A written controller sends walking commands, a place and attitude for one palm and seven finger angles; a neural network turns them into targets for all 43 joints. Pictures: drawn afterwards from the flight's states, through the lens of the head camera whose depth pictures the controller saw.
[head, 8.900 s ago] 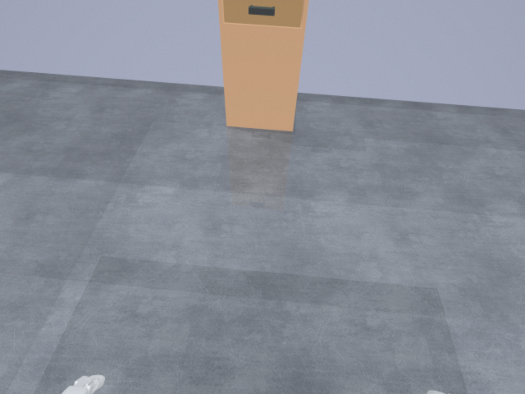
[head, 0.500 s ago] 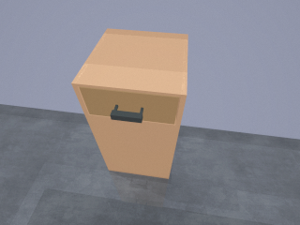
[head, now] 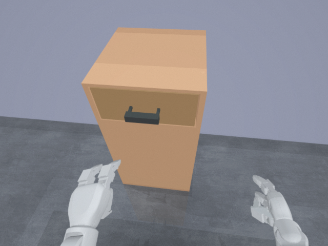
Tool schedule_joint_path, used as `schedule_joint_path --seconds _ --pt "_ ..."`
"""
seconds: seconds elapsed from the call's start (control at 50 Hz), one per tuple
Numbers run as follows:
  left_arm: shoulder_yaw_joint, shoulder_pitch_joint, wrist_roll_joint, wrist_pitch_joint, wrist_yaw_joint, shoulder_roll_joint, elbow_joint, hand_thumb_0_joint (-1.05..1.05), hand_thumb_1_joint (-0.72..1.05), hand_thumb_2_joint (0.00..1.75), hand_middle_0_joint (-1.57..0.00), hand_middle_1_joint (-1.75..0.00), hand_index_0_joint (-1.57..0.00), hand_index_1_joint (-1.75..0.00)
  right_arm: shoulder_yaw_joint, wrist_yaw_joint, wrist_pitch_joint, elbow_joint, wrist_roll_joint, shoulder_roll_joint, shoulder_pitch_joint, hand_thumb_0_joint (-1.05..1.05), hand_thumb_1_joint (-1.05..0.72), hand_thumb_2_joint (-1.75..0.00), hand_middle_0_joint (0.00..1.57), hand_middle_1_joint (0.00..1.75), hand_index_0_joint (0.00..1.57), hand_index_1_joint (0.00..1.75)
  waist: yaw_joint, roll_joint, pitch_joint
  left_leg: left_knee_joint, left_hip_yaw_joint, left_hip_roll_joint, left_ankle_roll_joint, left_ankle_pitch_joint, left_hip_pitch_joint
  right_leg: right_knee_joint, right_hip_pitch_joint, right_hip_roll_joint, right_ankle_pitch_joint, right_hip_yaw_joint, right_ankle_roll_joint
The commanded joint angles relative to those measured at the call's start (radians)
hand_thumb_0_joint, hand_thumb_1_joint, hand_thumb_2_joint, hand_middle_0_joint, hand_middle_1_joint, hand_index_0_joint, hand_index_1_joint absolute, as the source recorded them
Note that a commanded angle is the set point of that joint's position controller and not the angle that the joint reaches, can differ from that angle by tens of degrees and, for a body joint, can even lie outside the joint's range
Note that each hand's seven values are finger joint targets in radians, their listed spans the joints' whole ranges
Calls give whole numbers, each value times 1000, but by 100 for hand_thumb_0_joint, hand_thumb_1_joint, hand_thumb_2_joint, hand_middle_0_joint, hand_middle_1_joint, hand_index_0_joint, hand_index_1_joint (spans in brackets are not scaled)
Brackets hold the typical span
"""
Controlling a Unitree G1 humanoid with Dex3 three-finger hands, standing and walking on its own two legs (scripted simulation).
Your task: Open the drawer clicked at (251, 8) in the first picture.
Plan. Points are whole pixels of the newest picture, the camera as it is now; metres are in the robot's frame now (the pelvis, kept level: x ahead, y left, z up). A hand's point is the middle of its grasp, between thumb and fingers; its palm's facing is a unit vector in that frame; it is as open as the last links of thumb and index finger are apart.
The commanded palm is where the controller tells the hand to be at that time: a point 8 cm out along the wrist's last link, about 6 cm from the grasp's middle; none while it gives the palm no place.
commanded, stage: raise the hand with hooked fingers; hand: left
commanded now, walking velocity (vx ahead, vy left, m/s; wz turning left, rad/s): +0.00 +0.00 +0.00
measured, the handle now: (143, 113) +0.55 +0.13 -0.03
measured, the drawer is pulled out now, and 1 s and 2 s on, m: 0.00 0.00 0.00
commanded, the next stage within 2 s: move the hooked fingers above the handle in 1.54 s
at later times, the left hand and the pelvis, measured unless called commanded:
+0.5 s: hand (79, 193) +0.23 +0.22 +0.02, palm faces +0.02 -0.12 -0.99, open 11.2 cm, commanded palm +0.20 +0.23 +0.08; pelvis -0.01 +0.01 +0.00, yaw +2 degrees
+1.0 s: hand (66, 156) +0.29 +0.25 +0.09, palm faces +0.06 -0.06 -1.00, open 13.7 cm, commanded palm +0.26 +0.26 +0.14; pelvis +0.01 +0.01 +0.02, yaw +3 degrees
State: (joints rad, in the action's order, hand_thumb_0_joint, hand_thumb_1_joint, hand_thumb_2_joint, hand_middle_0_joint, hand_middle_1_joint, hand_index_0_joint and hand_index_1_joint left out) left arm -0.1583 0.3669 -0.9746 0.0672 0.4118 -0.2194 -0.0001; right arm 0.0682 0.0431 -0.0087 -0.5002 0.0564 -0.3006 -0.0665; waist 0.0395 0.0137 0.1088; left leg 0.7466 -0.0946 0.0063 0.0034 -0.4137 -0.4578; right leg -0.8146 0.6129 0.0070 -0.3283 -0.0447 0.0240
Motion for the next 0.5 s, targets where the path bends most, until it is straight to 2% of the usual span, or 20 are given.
schedule_joint_path --seconds 0.0,0.02,0.06,0.08,0.1,0.12,0.14,0.18,0.22,0.26,0.32,0.34,0.36,0.4,0.48 --pt "127 60 -156 15 114 -173 -176 0 46 71 -23 -58 -23 -58 -10 27 78 187 11 -30 101 0 -90 -90 20 30 20 30 93 -13 132 0 69 68 3 196 -86 52 -100 -31 95 -76 74" --pt "122 29 -172 10 137 -163 -168 0 43 70 -23 -60 -23 -60 -11 25 85 186 12 -21 88 0 -90 -90 20 30 20 30 81 -29 166 20 74 65 5 201 -70 37 -76 -35 101 -76 73" --pt "126 -132 -205 2 174 -196 -225 0 39 68 -24 -63 -24 -63 -8 18 93 184 24 -21 86 0 -90 -90 20 30 20 30 45 -67 213 69 104 56 1 191 -23 26 19 -34 52 -111 70" --pt "129 -231 -215 -2 188 -209 -274 0 36 67 -24 -64 -24 -64 -8 11 99 173 35 -17 89 0 -90 -90 20 30 20 30 20 -53 217 92 127 53 4 169 -16 29 57 -32 17 -116 65" --pt "128 -258 -219 -4 196 -219 -268 0 34 66 -24 -66 -24 -66 -8 6 98 172 41 -18 93 0 -90 -90 20 30 20 30 10 -56 224 107 129 51 9 149 5 41 81 -26 -12 -118 59" --pt "117 -293 -215 -3 191 -222 -257 0 32 65 -24 -68 -24 -68 -13 3 98 162 45 -15 95 0 -90 -90 20 30 20 30 -6 -58 216 114 126 56 11 136 16 56 92 -23 -30 -120 57" --pt "115 -316 -198 -3 181 -228 -273 0 29 64 -24 -69 -24 -69 -13 -4 97 159 46 -17 96 0 -90 -90 20 30 20 30 -13 -77 236 109 124 53 17 139 31 58 68 -23 -11 -98 54" --pt "83 -341 -135 -19 140 -204 -288 0 25 62 -25 -72 -25 -72 -23 -21 97 153 41 -15 105 0 -90 -90 20 30 20 30 -35 -86 232 80 128 47 24 142 37 69 12 -26 31 -52 47" --pt "66 -312 -96 -41 83 -191 -232 0 20 60 -25 -75 -25 -75 -33 -33 98 138 33 -13 106 0 -90 -90 20 30 20 30 -32 -30 189 31 120 37 27 132 14 96 -55 -22 51 -7 35" --pt "66 -271 -76 -68 25 -195 -198 0 15 58 -25 -78 -25 -78 -42 -42 102 135 23 -10 104 0 -90 -90 20 30 20 30 -16 27 164 -21 112 29 28 114 -9 134 -124 -16 47 8 28" --pt "91 -214 -68 -81 -31 -210 -158 0 8 55 -26 -82 -26 -82 -54 -47 95 118 9 -7 92 0 -90 -90 20 30 20 30 18 17 127 -92 108 19 19 123 -10 159 -187 -15 45 16 34" --pt "114 -201 -72 -78 -42 -232 -149 0 6 54 -26 -84 -26 -84 -57 -48 92 116 5 -7 89 0 -90 -90 20 30 20 30 30 24 115 -111 108 16 16 123 -17 163 -207 -14 39 18 36" --pt "122 -190 -76 -75 -50 -236 -131 0 4 53 -26 -86 -26 -86 -59 -48 89 112 3 -6 85 0 -90 -90 20 30 20 30 35 43 101 -124 104 15 15 124 -23 175 -222 -13 37 15 35" --pt "145 -221 -90 -61 -59 -266 -138 0 -1 51 -27 -88 -27 -88 -59 -48 86 107 3 -11 85 0 -90 -90 20 30 20 30 45 14 87 -149 98 14 14 117 -18 190 -244 -10 20 7 38" --pt "207 -308 -72 -25 -48 -315 -189 0 -10 47 -27 -94 -27 -94 -38 -58 78 100 4 -22 68 0 -90 -90 20 30 20 30 43 -15 133 -174 100 16 21 147 17 210 -301 -7 47 5 39"
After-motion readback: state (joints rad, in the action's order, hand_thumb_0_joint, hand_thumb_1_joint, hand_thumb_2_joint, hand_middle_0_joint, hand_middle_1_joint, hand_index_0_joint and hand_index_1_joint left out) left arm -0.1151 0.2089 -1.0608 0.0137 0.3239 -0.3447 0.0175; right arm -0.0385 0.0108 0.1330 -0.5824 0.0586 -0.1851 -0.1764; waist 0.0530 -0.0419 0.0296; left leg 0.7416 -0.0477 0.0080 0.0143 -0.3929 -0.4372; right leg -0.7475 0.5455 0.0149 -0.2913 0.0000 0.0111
